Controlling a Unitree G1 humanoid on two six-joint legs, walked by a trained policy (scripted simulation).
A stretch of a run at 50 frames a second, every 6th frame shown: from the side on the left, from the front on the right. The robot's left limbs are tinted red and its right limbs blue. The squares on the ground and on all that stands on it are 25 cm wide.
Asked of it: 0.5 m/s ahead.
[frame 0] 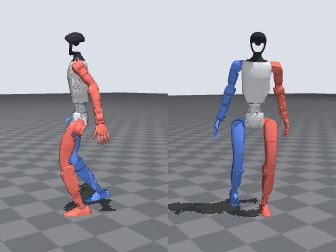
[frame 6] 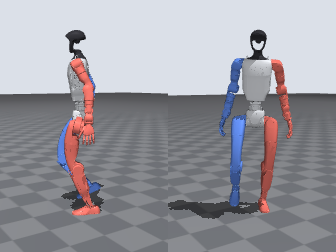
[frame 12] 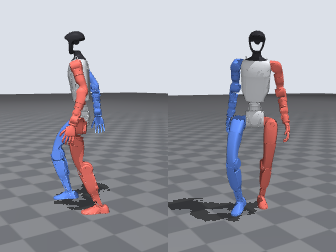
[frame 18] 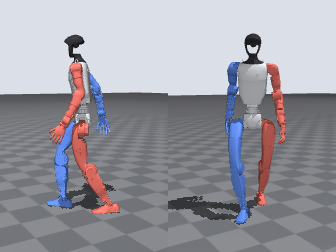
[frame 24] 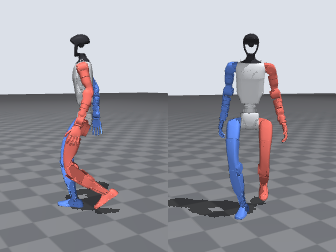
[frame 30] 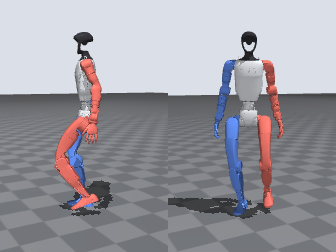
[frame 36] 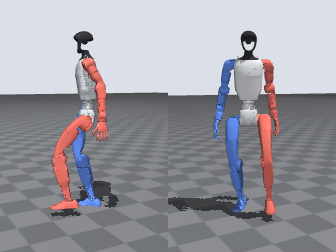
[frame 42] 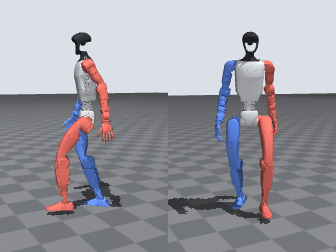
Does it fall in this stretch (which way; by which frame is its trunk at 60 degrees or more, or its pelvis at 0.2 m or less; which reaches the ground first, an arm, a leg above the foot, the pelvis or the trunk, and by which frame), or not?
no
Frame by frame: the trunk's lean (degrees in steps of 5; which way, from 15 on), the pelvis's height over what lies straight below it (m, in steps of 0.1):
0: 5, 0.8
6: 5, 0.8
12: 5, 0.8
18: 10, 0.7
24: 5, 0.8
30: 5, 0.8
36: 5, 0.8
42: 5, 0.8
